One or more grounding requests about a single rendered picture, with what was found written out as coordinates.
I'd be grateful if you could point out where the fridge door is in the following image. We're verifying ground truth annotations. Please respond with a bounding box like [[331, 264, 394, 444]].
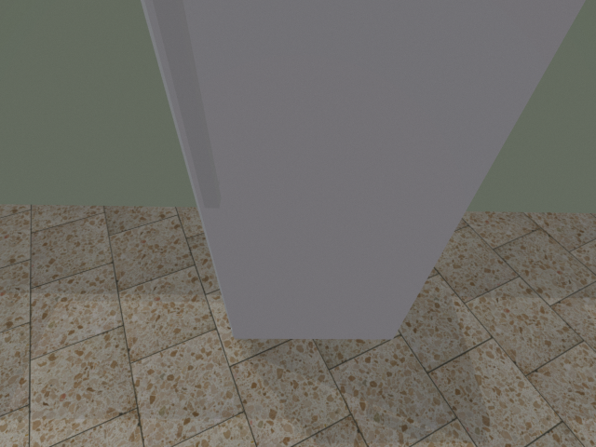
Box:
[[144, 0, 586, 340]]

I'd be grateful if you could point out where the handle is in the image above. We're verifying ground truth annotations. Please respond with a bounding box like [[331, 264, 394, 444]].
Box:
[[153, 0, 221, 209]]

